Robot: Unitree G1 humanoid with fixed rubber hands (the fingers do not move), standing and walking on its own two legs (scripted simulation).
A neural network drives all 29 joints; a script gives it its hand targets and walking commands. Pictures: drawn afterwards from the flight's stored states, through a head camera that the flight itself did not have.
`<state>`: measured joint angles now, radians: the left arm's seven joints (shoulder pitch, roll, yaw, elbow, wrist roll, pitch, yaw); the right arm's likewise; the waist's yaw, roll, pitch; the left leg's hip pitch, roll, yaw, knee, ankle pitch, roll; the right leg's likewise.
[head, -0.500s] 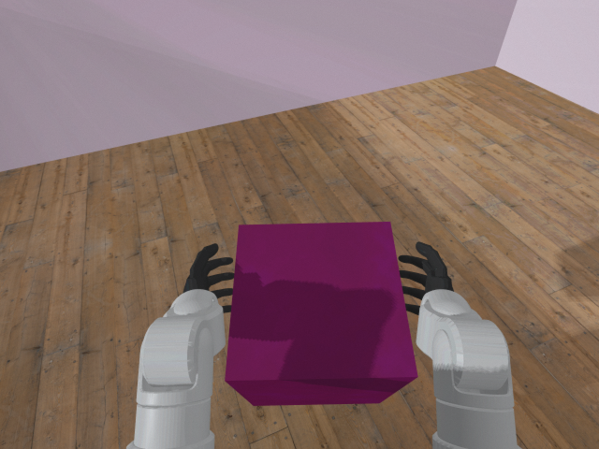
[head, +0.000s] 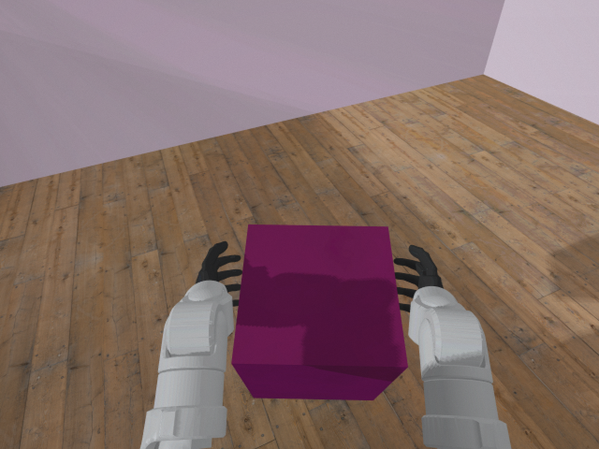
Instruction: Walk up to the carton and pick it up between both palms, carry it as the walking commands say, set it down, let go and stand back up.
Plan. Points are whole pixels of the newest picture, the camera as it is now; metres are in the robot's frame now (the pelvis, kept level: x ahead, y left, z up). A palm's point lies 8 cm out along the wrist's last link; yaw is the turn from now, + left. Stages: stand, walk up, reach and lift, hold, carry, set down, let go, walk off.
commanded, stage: carry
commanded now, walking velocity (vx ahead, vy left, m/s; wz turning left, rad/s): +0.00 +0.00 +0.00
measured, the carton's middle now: (315, 319) +0.34 +0.00 -0.04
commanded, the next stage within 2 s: hold in 1.16 s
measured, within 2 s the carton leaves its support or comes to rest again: neither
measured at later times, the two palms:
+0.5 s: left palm (216, 303) +0.31 +0.14 +0.05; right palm (423, 306) +0.31 -0.15 +0.05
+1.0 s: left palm (214, 300) +0.32 +0.14 +0.05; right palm (420, 307) +0.31 -0.15 +0.04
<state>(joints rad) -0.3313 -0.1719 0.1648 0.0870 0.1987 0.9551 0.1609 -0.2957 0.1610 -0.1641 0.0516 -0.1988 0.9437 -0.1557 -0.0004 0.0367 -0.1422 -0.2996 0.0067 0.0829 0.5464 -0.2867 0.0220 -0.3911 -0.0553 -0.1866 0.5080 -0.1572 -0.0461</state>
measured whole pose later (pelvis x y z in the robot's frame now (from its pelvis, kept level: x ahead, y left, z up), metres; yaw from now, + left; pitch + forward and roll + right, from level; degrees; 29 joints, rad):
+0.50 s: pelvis +0.02 +0.00 +0.00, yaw -1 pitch +2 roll +0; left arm -0.26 -0.15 0.17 0.29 0.23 0.72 0.09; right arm -0.24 0.15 -0.18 0.23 -0.22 0.73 -0.10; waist 0.00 0.04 -0.16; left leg -0.26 0.02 0.09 0.53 -0.31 0.02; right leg -0.36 -0.04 -0.18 0.49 -0.18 -0.04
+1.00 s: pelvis +0.03 +0.01 +0.00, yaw -1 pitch +2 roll +0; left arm -0.24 -0.15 0.16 0.30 0.23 0.68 0.09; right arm -0.22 0.14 -0.18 0.26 -0.22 0.67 -0.08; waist 0.00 0.04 -0.17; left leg -0.24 0.01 0.11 0.53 -0.32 0.03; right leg -0.36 -0.05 -0.16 0.52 -0.20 -0.03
